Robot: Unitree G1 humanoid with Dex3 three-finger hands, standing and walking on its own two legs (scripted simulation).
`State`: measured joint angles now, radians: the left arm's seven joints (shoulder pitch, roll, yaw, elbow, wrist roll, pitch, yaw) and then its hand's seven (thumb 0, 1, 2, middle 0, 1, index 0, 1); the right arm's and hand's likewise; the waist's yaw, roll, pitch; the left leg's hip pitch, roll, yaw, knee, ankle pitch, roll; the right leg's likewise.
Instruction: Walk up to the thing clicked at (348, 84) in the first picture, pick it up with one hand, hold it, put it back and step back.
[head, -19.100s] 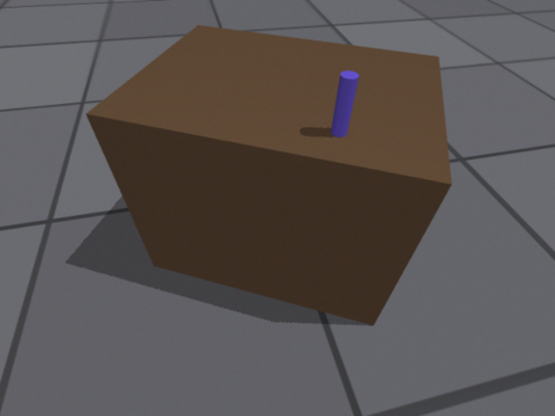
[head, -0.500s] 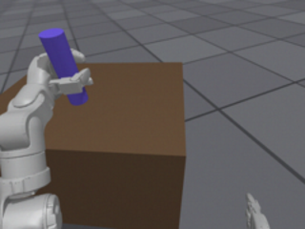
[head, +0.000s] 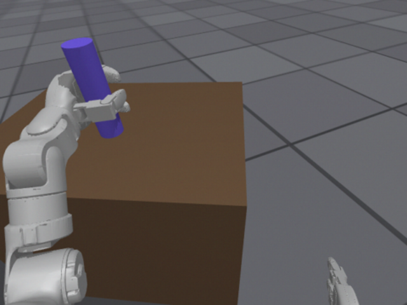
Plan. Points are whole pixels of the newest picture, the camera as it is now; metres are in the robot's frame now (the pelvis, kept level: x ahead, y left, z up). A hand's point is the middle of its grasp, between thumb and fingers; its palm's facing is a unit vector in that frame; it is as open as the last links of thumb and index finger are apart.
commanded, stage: crouch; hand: left
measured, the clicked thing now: (96, 93) +0.35 +0.18 +0.31
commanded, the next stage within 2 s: lower in 1.24 s
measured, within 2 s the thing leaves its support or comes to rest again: neither
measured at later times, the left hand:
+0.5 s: hand (128, 117) +0.44 +0.18 +0.21, palm faces +0.12 -0.99 +0.01, open 5.5 cm
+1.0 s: hand (133, 122) +0.47 +0.18 +0.18, palm faces +0.12 -0.99 +0.00, open 5.5 cm
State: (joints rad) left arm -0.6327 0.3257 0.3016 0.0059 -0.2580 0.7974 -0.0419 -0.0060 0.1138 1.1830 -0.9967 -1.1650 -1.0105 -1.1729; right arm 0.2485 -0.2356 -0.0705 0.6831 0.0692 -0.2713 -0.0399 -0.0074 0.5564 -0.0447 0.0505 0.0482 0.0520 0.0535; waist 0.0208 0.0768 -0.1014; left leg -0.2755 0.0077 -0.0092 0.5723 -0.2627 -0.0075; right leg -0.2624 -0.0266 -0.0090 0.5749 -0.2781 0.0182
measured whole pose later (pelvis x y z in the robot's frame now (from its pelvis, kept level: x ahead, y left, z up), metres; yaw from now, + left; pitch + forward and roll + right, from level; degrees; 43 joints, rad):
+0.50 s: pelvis +0.00 +0.00 +0.00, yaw -1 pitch +2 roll +0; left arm -0.71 0.35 0.27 0.54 -0.17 0.30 -0.02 0.00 0.11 1.18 -1.00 -1.16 -1.01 -1.17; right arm 0.24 -0.22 -0.05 0.68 0.03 -0.34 -0.07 -0.01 0.56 -0.04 0.05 0.05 0.05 0.05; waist -0.05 0.03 -0.08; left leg -0.36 0.02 0.01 0.60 -0.27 -0.01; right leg -0.35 -0.01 0.01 0.58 -0.27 0.02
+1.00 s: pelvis +0.02 +0.00 +0.00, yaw -1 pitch +4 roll -1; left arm -0.74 0.36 0.28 0.74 -0.14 0.08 -0.05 0.00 0.11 1.19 -1.00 -1.16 -1.02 -1.16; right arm 0.25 -0.21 -0.02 0.60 0.02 -0.26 -0.06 -0.01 0.55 -0.04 0.05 0.05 0.05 0.05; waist -0.06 0.02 -0.07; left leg -0.38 0.02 0.01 0.57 -0.27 -0.01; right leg -0.36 -0.01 0.01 0.55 -0.27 0.02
